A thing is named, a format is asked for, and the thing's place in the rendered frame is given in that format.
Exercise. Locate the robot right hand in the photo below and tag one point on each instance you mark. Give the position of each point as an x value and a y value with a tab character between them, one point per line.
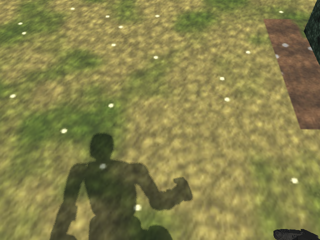
292	234

